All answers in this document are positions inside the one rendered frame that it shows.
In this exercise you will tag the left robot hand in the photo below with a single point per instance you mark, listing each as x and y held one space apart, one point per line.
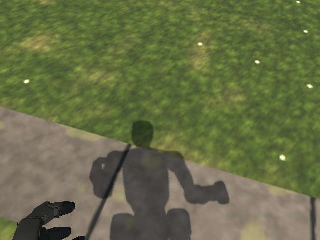
30 228

